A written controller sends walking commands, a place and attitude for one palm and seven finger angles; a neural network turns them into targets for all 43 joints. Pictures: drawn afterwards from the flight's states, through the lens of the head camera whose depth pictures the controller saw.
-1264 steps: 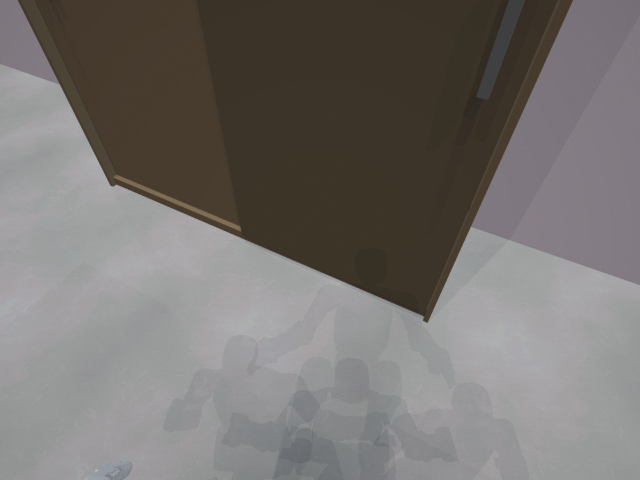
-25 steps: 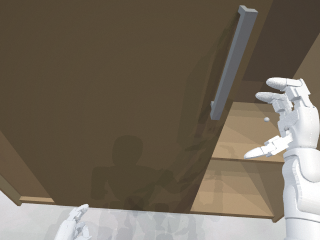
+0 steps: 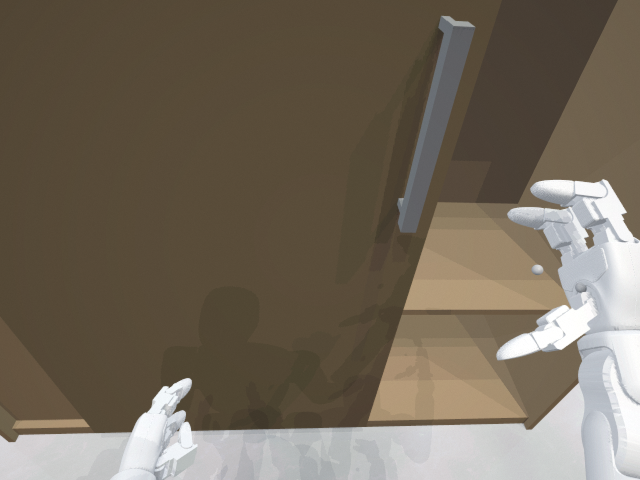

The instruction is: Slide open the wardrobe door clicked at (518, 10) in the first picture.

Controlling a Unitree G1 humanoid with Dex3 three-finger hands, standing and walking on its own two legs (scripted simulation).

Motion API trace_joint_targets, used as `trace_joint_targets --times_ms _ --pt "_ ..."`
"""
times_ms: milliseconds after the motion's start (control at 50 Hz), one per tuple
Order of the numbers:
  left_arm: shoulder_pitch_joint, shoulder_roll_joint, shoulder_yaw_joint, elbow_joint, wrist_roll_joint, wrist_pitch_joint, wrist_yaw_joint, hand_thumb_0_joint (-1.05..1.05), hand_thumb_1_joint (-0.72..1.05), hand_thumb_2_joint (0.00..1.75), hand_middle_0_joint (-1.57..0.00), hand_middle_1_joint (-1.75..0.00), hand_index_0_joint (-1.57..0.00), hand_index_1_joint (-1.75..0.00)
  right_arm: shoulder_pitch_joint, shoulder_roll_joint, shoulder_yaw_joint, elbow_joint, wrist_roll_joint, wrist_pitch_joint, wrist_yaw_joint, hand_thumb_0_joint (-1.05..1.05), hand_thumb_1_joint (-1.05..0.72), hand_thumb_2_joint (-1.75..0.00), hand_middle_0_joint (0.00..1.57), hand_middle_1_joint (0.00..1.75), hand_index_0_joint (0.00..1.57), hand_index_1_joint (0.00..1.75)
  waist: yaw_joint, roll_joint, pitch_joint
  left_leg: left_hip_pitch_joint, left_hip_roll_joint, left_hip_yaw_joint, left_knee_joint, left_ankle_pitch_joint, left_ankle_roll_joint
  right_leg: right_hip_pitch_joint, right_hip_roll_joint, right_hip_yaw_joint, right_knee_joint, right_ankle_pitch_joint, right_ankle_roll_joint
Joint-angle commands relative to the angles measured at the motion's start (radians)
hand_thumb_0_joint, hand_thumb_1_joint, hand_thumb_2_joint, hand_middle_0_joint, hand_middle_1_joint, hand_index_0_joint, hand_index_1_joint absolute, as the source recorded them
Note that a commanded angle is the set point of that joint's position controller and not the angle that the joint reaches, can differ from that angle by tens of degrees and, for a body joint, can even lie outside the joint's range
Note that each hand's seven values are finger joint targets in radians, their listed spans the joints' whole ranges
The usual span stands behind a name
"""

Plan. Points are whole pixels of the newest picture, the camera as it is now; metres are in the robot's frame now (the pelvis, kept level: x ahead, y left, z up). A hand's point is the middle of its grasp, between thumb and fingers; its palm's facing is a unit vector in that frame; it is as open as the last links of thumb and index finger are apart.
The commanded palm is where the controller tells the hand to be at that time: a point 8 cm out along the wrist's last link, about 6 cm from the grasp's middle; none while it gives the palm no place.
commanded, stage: draw the hand back to the body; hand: right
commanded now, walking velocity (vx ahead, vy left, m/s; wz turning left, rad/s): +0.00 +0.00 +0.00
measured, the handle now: (424, 136) +0.46 -0.13 +0.25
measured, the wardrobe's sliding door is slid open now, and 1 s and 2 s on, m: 0.52 0.52 0.52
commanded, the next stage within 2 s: step back with the hand held close in 1.58 s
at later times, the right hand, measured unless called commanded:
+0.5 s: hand (574, 310) +0.22 -0.23 +0.20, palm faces +0.10 +0.99 -0.04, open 14.6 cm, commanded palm +0.20 -0.28 +0.19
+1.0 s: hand (608, 326) +0.22 -0.27 +0.18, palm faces +0.43 +0.84 -0.32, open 10.8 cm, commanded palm +0.17 -0.31 +0.19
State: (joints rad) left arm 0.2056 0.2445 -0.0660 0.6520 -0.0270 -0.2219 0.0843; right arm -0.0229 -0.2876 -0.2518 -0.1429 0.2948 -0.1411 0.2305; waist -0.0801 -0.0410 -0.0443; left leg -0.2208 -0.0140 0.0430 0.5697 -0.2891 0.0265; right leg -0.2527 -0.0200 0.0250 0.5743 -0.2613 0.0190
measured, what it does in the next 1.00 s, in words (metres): stands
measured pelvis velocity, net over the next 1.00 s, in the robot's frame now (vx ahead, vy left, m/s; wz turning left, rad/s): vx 0.01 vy -0.02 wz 0.03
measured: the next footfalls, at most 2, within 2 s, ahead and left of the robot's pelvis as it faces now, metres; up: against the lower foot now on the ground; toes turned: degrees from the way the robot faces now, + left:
none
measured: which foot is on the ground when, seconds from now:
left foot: down 0.00-1.00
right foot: down 0.00-1.00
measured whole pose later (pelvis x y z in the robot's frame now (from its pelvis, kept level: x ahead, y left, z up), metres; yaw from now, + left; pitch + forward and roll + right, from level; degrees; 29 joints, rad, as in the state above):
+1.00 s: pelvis +0.01 -0.02 +0.01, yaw +1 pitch -7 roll +0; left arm 0.22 0.22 -0.03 0.71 0.02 -0.15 0.08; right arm 0.37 -0.33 -0.30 -0.34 0.07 -0.10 -0.10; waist -0.07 -0.05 0.03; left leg -0.05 0.01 0.00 0.39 -0.21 -0.01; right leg -0.08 0.00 -0.01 0.40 -0.20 -0.01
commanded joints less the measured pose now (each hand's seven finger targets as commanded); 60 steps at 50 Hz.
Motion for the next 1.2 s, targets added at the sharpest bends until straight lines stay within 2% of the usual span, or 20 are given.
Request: trace_joint_targets --times_ms 0,20,40,100,120,200,220,300,340,400,480,500,520,540,620,700,880,1060,1140,1180 --pt "-0.159 0.113 0.046 -0.160 -0.027 -0.061 0.010 0.00 0.90 0.90 -0.20 -0.30 -0.20 -0.30 -0.190 -0.234 -0.100 -0.096 0.009 0.103 0.005 0.00 0.55 -0.20 0.25 1.15 0.25 1.15 -0.023 -0.006 -0.109 0.000 0.020 -0.046 -0.149 0.032 -0.011 0.017 0.025 -0.023 -0.112 -0.008 -0.049" --pt "-0.177 0.106 0.037 -0.184 -0.037 -0.052 0.011 0.00 0.90 0.90 -0.20 -0.30 -0.20 -0.30 -0.224 -0.202 -0.069 -0.201 0.014 0.174 0.013 0.00 0.55 -0.20 0.25 1.15 0.25 1.15 -0.014 -0.035 -0.110 0.022 0.027 -0.036 -0.151 0.063 -0.014 0.032 0.028 -0.026 -0.124 0.017 -0.052" --pt "-0.193 0.107 0.037 -0.192 -0.039 -0.050 0.017 0.00 0.90 0.90 -0.20 -0.30 -0.20 -0.30 -0.273 -0.236 -0.096 -0.250 0.017 0.234 0.009 0.00 0.55 -0.20 0.25 1.15 0.25 1.15 -0.016 -0.021 -0.133 0.030 0.023 -0.032 -0.154 0.080 -0.016 0.049 0.030 -0.024 -0.124 0.036 -0.054" --pt "-0.226 0.114 0.031 -0.203 -0.041 -0.049 0.019 0.00 0.90 0.90 -0.20 -0.30 -0.20 -0.30 -0.224 -0.284 -0.179 -0.316 0.053 0.413 0.006 0.00 0.55 -0.20 0.25 1.15 0.25 1.15 -0.040 0.010 -0.192 0.084 0.019 -0.024 -0.150 0.179 -0.018 0.079 0.033 -0.019 -0.120 0.129 -0.060" --pt "-0.226 0.113 0.028 -0.204 -0.043 -0.051 0.019 0.00 0.90 0.90 -0.20 -0.30 -0.20 -0.30 -0.233 -0.260 -0.172 -0.355 0.065 0.439 0.008 0.00 0.55 -0.20 0.25 1.15 0.25 1.15 -0.026 0.026 -0.193 0.082 0.020 -0.017 -0.146 0.218 -0.022 0.094 0.032 -0.019 -0.116 0.163 -0.062" --pt "-0.192 0.123 0.034 -0.191 -0.033 -0.057 0.010 0.00 0.90 0.90 -0.20 -0.30 -0.20 -0.30 -0.149 -0.239 -0.195 -0.383 0.084 0.428 0.002 0.00 0.55 -0.20 0.25 1.15 0.25 1.15 -0.016 0.046 -0.155 0.048 0.004 -0.004 -0.139 0.268 -0.023 0.126 0.030 -0.019 -0.102 0.206 -0.054" --pt "-0.182 0.125 0.034 -0.183 -0.036 -0.054 0.009 0.00 0.90 0.90 -0.20 -0.30 -0.20 -0.30 -0.141 -0.204 -0.161 -0.353 0.084 0.430 0.009 0.00 0.55 -0.20 0.25 1.15 0.25 1.15 -0.001 0.040 -0.118 0.023 0.006 -0.002 -0.138 0.260 -0.024 0.121 0.029 -0.020 -0.105 0.196 -0.053" --pt "-0.190 0.126 0.038 -0.186 -0.041 -0.043 0.011 0.00 0.90 0.90 -0.20 -0.30 -0.20 -0.30 -0.127 -0.212 -0.152 -0.354 0.068 0.446 0.018 0.00 0.55 -0.20 0.25 1.15 0.25 1.15 -0.001 0.008 -0.059 -0.018 0.002 -0.007 -0.162 0.155 -0.022 0.112 0.027 -0.018 -0.118 0.126 -0.052" --pt "-0.192 0.127 0.035 -0.184 -0.042 -0.036 0.018 0.00 0.90 0.90 -0.20 -0.30 -0.20 -0.30 -0.150 -0.231 -0.162 -0.347 0.062 0.455 0.020 0.00 0.55 -0.20 0.25 1.15 0.25 1.15 0.004 0.026 -0.042 -0.030 0.004 -0.005 -0.173 0.093 -0.022 0.100 0.027 -0.013 -0.128 0.087 -0.054" --pt "-0.201 0.125 0.033 -0.188 -0.039 -0.041 0.026 0.00 0.90 0.90 -0.20 -0.30 -0.20 -0.30 -0.158 -0.261 -0.188 -0.379 0.063 0.439 0.016 0.00 0.51 -0.22 0.25 1.13 0.25 1.13 -0.001 0.003 -0.049 -0.026 0.002 -0.012 -0.185 0.040 -0.020 0.108 0.029 -0.009 -0.131 0.059 -0.052" --pt "-0.196 0.124 0.030 -0.190 -0.039 -0.053 0.032 0.00 0.90 0.90 -0.20 -0.30 -0.20 -0.30 -0.193 -0.244 -0.168 -0.394 0.065 0.411 0.021 0.00 0.37 -0.29 0.24 1.04 0.24 1.04 0.006 -0.043 -0.066 -0.020 0.003 -0.009 -0.183 0.022 -0.017 0.123 0.031 -0.003 -0.140 0.039 -0.050" --pt "-0.207 0.097 0.039 -0.181 0.010 -0.057 0.015 0.00 0.90 0.90 -0.20 -0.30 -0.20 -0.30 -0.158 -0.340 -0.194 -0.453 -0.095 0.272 -0.143 0.00 0.33 -0.31 0.24 1.02 0.24 1.02 -0.007 -0.019 0.054 -0.058 0.012 -0.037 -0.260 -0.036 -0.021 0.067 0.040 -0.010 -0.146 -0.002 -0.044" --pt "-0.212 0.094 0.034 -0.158 0.021 -0.058 0.013 0.00 0.90 0.90 -0.20 -0.30 -0.20 -0.30 -0.070 -0.235 -0.128 -0.359 -0.108 0.219 -0.201 0.00 0.30 -0.32 0.24 1.00 0.24 1.00 0.012 0.023 0.104 -0.078 0.022 -0.029 -0.270 -0.072 -0.019 0.057 0.037 -0.011 -0.150 -0.039 -0.045" --pt "-0.195 0.093 0.038 -0.148 0.022 -0.046 0.009 0.00 0.90 0.90 -0.20 -0.30 -0.20 -0.30 -0.007 -0.217 -0.109 -0.342 -0.132 0.176 -0.236 0.00 0.26 -0.34 0.24 0.98 0.24 0.98 0.011 0.037 0.113 -0.069 0.025 -0.029 -0.274 -0.090 -0.018 0.064 0.028 -0.011 -0.159 -0.058 -0.046" --pt "-0.180 0.092 0.053 -0.150 0.031 -0.029 0.004 0.00 0.90 0.90 -0.20 -0.30 -0.20 -0.30 0.040 -0.224 -0.096 -0.425 -0.179 0.058 -0.304 0.00 0.12 -0.41 0.24 0.89 0.24 0.89 0.007 -0.047 -0.016 0.030 0.031 -0.036 -0.259 -0.055 -0.012 0.134 0.025 -0.022 -0.203 -0.057 -0.048" --pt "-0.177 0.092 0.062 -0.130 0.038 -0.019 0.011 0.00 0.90 0.90 -0.20 -0.30 -0.20 -0.30 0.089 -0.236 -0.115 -0.404 -0.207 0.006 -0.333 0.00 -0.03 -0.48 0.23 0.81 0.23 0.81 0.007 -0.010 0.001 0.051 0.027 -0.032 -0.282 -0.025 -0.012 0.157 0.020 -0.027 -0.223 -0.019 -0.049" --pt "-0.168 0.092 0.078 -0.120 0.044 0.002 0.007 0.00 0.90 0.90 -0.20 -0.30 -0.20 -0.30 0.228 -0.228 -0.145 -0.408 -0.221 -0.029 -0.338 0.00 -0.36 -0.64 0.22 0.62 0.22 0.62 -0.003 -0.012 0.006 0.114 0.018 -0.021 -0.270 0.108 -0.008 0.178 0.012 -0.025 -0.249 0.110 -0.046" --pt "-0.153 0.095 0.089 -0.135 0.044 0.027 -0.003 0.00 0.90 0.90 -0.20 -0.30 -0.20 -0.30 0.319 -0.246 -0.185 -0.444 -0.223 -0.018 -0.334 0.00 -0.68 -0.80 0.21 0.43 0.21 0.43 -0.006 -0.030 -0.003 0.140 0.013 -0.016 -0.257 0.188 -0.006 0.187 0.007 -0.028 -0.249 0.199 -0.036" --pt "-0.149 0.094 0.090 -0.141 0.042 0.041 -0.002 0.00 0.90 0.90 -0.20 -0.30 -0.20 -0.30 0.347 -0.244 -0.195 -0.426 -0.217 -0.004 -0.332 0.00 -0.83 -0.87 0.20 0.34 0.20 0.34 -0.003 0.006 0.022 0.132 0.012 -0.014 -0.263 0.204 -0.009 0.182 0.006 -0.033 -0.245 0.214 -0.039" --pt "-0.150 0.093 0.090 -0.140 0.041 0.047 -0.002 0.00 0.90 0.90 -0.20 -0.30 -0.20 -0.30 0.341 -0.247 -0.199 -0.432 -0.219 -0.001 -0.333 0.00 -0.90 -0.90 0.20 0.30 0.20 0.30 -0.003 -0.024 0.025 0.130 0.011 -0.015 -0.265 0.192 -0.008 0.181 0.007 -0.032 -0.247 0.207 -0.035"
